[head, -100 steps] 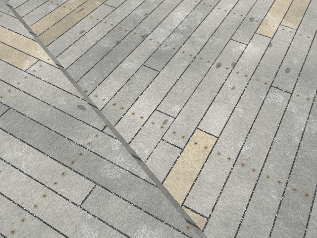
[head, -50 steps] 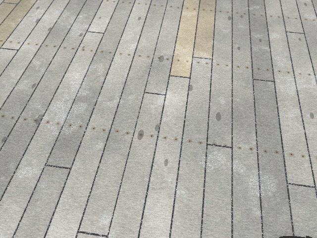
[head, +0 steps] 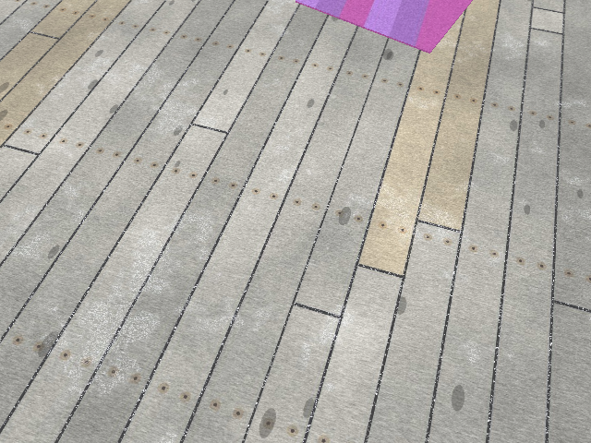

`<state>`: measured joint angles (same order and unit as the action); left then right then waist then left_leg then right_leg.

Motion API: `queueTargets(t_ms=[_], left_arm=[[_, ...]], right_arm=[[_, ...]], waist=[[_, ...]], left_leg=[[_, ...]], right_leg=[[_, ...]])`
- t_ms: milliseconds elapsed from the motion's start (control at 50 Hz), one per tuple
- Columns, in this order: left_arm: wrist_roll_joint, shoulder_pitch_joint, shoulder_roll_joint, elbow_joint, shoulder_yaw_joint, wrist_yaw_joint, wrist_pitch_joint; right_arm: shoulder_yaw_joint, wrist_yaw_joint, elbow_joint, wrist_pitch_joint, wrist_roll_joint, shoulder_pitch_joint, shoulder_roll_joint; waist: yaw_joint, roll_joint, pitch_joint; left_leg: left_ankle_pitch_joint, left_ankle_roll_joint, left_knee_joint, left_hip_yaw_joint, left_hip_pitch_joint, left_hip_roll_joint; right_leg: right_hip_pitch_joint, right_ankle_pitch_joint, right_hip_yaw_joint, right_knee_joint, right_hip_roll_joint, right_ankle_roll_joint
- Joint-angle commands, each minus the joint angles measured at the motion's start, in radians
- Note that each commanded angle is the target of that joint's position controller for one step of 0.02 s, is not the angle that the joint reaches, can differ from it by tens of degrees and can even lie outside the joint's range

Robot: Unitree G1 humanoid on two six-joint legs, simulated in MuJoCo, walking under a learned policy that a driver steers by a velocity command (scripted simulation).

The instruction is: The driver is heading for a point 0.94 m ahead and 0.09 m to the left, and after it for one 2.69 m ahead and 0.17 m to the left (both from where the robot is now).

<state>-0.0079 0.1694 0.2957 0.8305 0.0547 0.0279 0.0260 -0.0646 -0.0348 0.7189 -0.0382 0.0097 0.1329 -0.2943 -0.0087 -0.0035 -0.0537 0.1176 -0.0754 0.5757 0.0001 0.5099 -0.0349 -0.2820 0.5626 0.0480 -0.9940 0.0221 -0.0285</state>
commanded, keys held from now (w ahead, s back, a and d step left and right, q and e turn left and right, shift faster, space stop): q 0.28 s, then no key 0.06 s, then w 0.28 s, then no key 0.38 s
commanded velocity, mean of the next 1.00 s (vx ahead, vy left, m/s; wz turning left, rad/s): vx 0.15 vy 0.00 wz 0.28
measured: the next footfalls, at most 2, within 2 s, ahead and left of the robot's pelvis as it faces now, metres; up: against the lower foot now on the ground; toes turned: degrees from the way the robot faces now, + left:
right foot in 0.38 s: +0.15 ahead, -0.15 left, +0.00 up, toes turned +17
left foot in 0.78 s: +0.18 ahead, +0.13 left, +0.00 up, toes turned +15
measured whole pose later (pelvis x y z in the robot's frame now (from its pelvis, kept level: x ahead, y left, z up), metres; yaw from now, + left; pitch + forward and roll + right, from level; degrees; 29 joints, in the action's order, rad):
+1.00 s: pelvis +0.17 +0.03 +0.02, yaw +15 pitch +1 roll +0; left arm 0.00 0.23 0.28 0.85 0.05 0.03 0.01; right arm -0.03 0.00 0.76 -0.01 0.02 0.18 -0.22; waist -0.01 0.04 -0.01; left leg 0.21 -0.04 0.40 0.00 0.21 -0.04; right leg -0.39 0.38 -0.02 -0.75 -0.06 -0.08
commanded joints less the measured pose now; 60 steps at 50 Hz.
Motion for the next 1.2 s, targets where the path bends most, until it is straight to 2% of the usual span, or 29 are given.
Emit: queueTargets(t_ms=[20,40,80,120,200,300,360,380,400,420,440,480,500,660,720,760,780,800,820,840,900,980,1040,1060,1080,1100,1120,1140,1200], left_arm=[[0.021,0.030,0.118,-0.082,0.018,-0.009,0.008],[0.009,0.004,0.118,-0.079,0.022,0.003,-0.003],[0.002,0.000,0.117,-0.090,0.026,0.012,-0.022],[0.002,0.019,0.089,-0.083,0.021,0.016,-0.024],[0.003,-0.003,0.080,-0.084,0.018,0.016,-0.025],[0.011,-0.018,0.090,-0.093,0.024,0.003,-0.009],[0.008,0.058,0.090,-0.071,0.029,-0.014,0.007],[-0.011,0.084,0.131,-0.073,0.037,-0.012,0.007],[-0.036,0.098,0.205,-0.066,0.054,-0.009,0.000],[-0.049,0.072,0.215,-0.085,0.058,-0.013,0.006],[-0.034,0.029,0.182,-0.102,0.050,-0.006,0.016],[0.008,0.025,0.133,-0.090,0.036,0.003,0.025],[0.015,0.053,0.127,-0.077,0.033,0.005,0.026],[0.017,0.181,0.167,-0.028,0.041,-0.004,0.028],[0.028,0.172,0.173,-0.017,0.040,-0.012,0.013],[0.020,0.165,0.122,-0.014,0.021,-0.014,0.014],[-0.007,0.157,0.062,-0.029,0.001,-0.018,0.024],[-0.012,0.220,-0.004,-0.044,-0.020,-0.014,0.040],[-0.005,0.165,0.061,-0.049,-0.008,-0.008,0.037],[0.008,0.150,0.118,-0.050,0.012,-0.008,0.027],[0.006,0.149,0.098,-0.022,0.020,0.003,-0.008],[0.001,0.134,0.037,-0.011,0.002,0.005,-0.015],[0.003,0.118,0.045,-0.008,0.003,0.002,-0.020],[-0.008,0.104,0.057,-0.014,0.003,0.002,-0.021],[-0.017,0.086,0.096,-0.026,0.010,0.007,-0.023],[-0.006,0.052,0.165,-0.034,0.026,0.012,-0.027],[0.006,0.019,0.138,-0.029,0.025,0.010,-0.031],[0.006,0.008,0.098,-0.030,0.018,0.005,-0.030],[0.002,0.013,0.071,-0.003,0.011,0.000,-0.015]], right_arm=[[-0.048,0.020,-0.080,0.006,-0.014,0.094,-0.163],[-0.039,0.027,-0.087,0.015,-0.023,0.059,-0.138],[-0.040,0.038,-0.101,0.030,-0.006,0.024,-0.139],[-0.049,0.048,-0.112,0.037,0.003,0.025,-0.156],[-0.063,0.068,-0.129,0.052,-0.012,0.022,-0.180],[-0.060,0.070,-0.139,0.073,-0.012,0.020,-0.165],[-0.046,0.072,-0.134,0.085,-0.021,0.031,-0.133],[-0.029,0.071,-0.128,0.084,-0.014,0.064,-0.089],[-0.023,0.068,-0.157,0.074,-0.018,0.047,-0.057],[-0.038,0.067,-0.169,0.054,-0.013,0.012,-0.117],[-0.052,0.063,-0.149,0.043,-0.016,0.023,-0.155],[-0.047,0.055,-0.097,0.039,-0.003,0.086,-0.127],[-0.041,0.048,-0.091,0.032,-0.003,0.079,-0.105],[-0.004,0.028,-0.128,-0.022,-0.025,-0.091,-0.028],[-0.011,0.025,-0.108,-0.026,-0.026,-0.018,-0.049],[-0.025,0.038,-0.083,-0.017,-0.019,0.067,-0.084],[-0.033,0.050,-0.083,-0.009,-0.005,0.136,-0.135],[-0.046,0.055,-0.077,0.010,0.006,0.141,-0.203],[-0.029,0.050,-0.056,0.017,0.002,0.184,-0.125],[-0.020,0.043,-0.048,0.015,0.000,0.166,-0.110],[-0.006,0.037,-0.048,0.006,-0.004,0.041,-0.080],[0.000,0.042,-0.019,0.011,0.013,-0.016,-0.063],[0.004,0.042,0.016,0.018,-0.008,-0.017,-0.064],[0.009,0.039,0.035,0.016,-0.015,0.007,-0.052],[0.016,0.036,0.051,0.011,-0.004,0.039,-0.033],[0.014,0.031,0.060,0.005,0.012,0.086,-0.036],[0.017,0.033,0.074,0.007,0.015,0.093,-0.032],[0.014,0.038,0.082,0.010,0.008,0.066,-0.050],[0.010,0.051,0.102,0.027,-0.002,0.062,-0.055]], waist=[[0.048,-0.055,0.304],[0.033,-0.005,0.232],[-0.004,-0.068,0.176],[-0.010,-0.102,0.183],[0.007,-0.109,0.210],[0.022,-0.156,0.180],[-0.013,-0.144,0.198],[-0.010,-0.041,0.192],[0.009,0.212,0.137],[-0.021,0.269,0.076],[0.000,0.207,0.048],[0.015,0.164,0.044],[0.002,0.149,0.033],[-0.087,0.178,0.000],[-0.034,0.174,0.035],[0.014,0.133,0.100],[0.037,0.023,0.197],[0.003,-0.224,0.252],[0.057,-0.215,0.236],[0.049,-0.176,0.177],[-0.006,-0.123,0.107],[-0.029,-0.143,0.127],[-0.039,-0.118,0.130],[-0.042,-0.087,0.116],[-0.025,-0.039,0.109],[0.029,0.066,0.084],[0.027,0.108,0.073],[0.002,0.082,0.051],[-0.004,0.078,0.070]], left_leg=[[-0.345,-0.255,-0.193,-0.486,-0.557,0.317],[-0.237,-0.215,-0.226,-0.436,-0.436,0.284],[-0.127,-0.181,-0.270,-0.393,-0.270,0.223],[-0.158,-0.176,-0.273,-0.363,-0.236,0.195],[-0.013,-0.155,-0.273,-0.383,-0.212,0.173],[0.133,-0.124,-0.264,-0.458,-0.224,0.161],[0.203,-0.072,-0.197,-0.431,-0.184,0.116],[0.386,-0.013,-0.084,-0.358,-0.082,0.046],[0.472,0.041,0.130,-0.137,0.106,-0.116],[0.425,0.061,0.311,-0.164,0.182,-0.078],[0.348,0.062,0.399,-0.193,0.194,-0.051],[0.240,0.092,0.459,-0.155,0.215,-0.024],[0.201,0.100,0.472,-0.128,0.224,-0.010],[0.142,0.106,0.041,0.028,-0.018,0.026],[0.035,0.079,-0.124,0.035,-0.199,0.007],[-0.068,0.042,-0.220,-0.015,-0.418,0.042],[-0.302,0.005,-0.183,-0.159,-0.593,0.185],[-0.435,-0.123,-0.166,-0.339,-0.701,0.347],[-0.400,-0.198,-0.215,-0.422,-0.635,0.391],[-0.371,-0.196,-0.230,-0.393,-0.591,0.372],[-0.374,-0.143,-0.268,-0.251,-0.432,0.287],[-0.497,-0.131,-0.250,-0.119,-0.311,0.206],[-0.389,-0.113,-0.223,-0.127,-0.297,0.205],[-0.234,-0.074,-0.227,-0.128,-0.276,0.181],[-0.051,-0.026,-0.221,-0.125,-0.241,0.147],[0.089,0.014,-0.215,-0.081,-0.216,0.080],[0.120,0.040,-0.210,-0.048,-0.237,0.048],[0.099,0.051,-0.191,-0.039,-0.241,0.042],[-0.045,0.051,-0.160,-0.040,-0.277,0.052]], right_leg=[[-0.396,-0.007,-0.150,-0.341,-0.012,-0.005],[-0.379,-0.059,-0.147,-0.268,-0.043,-0.008],[-0.273,-0.114,-0.138,-0.123,-0.045,-0.010],[-0.221,-0.131,-0.121,0.000,-0.020,-0.025],[-0.166,-0.226,-0.137,0.141,-0.006,-0.049],[-0.115,-0.239,-0.142,0.300,0.004,-0.033],[0.066,-0.359,-0.102,0.546,-0.013,0.014],[0.156,-0.282,-0.225,0.642,-0.148,0.066],[0.171,-0.066,-0.472,0.738,-0.305,0.189],[0.090,0.113,-0.671,0.825,-0.393,0.278],[0.083,0.124,-0.624,0.822,-0.364,0.259],[0.148,0.042,-0.493,0.814,-0.290,0.197],[0.161,0.002,-0.453,0.820,-0.273,0.193],[0.130,-0.311,-0.261,0.807,-0.224,0.205],[0.104,-0.497,-0.257,0.723,-0.235,0.195],[0.052,-0.545,-0.219,0.625,-0.189,0.124],[-0.029,-0.433,-0.147,0.457,-0.123,0.063],[-0.201,-0.174,-0.053,0.296,-0.044,-0.002],[-0.244,0.044,-0.084,0.162,-0.061,-0.038],[-0.287,0.077,-0.094,0.046,-0.074,-0.047],[-0.244,-0.061,-0.108,0.046,-0.116,-0.055],[-0.018,-0.232,-0.062,0.280,-0.080,-0.059],[0.105,-0.426,-0.048,0.482,-0.062,-0.032],[0.158,-0.542,-0.066,0.575,-0.070,-0.013],[0.217,-0.669,-0.126,0.590,-0.122,0.006],[0.216,-0.704,-0.135,0.545,-0.150,0.042],[0.173,-0.604,-0.126,0.530,-0.134,0.071],[0.152,-0.566,-0.123,0.536,-0.118,0.069],[0.159,-0.643,-0.111,0.526,-0.102,0.048]])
